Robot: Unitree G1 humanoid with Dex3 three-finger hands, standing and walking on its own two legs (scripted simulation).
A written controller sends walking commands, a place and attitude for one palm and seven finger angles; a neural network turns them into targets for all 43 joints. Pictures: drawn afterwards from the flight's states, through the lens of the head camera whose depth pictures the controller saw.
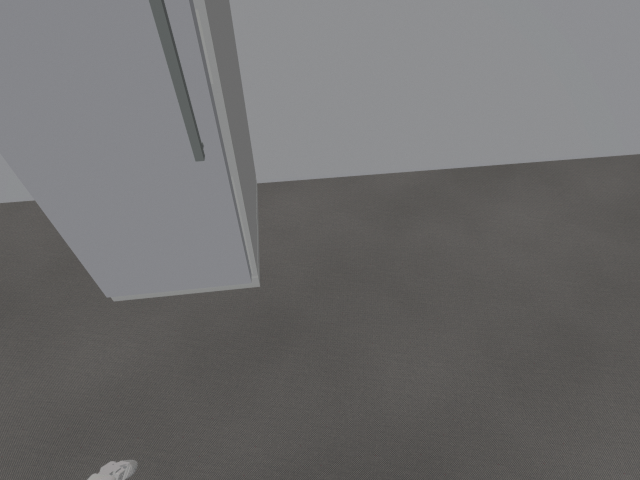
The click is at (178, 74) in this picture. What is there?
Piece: fridge door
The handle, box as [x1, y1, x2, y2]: [149, 0, 204, 161]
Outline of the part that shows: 149,0 195,160 203,160 203,145 199,138 163,0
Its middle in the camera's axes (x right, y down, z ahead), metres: -0.29 -0.34 +0.78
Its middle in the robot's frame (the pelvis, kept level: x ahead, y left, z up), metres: +0.81 +0.35 +0.12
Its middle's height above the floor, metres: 0.89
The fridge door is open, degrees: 0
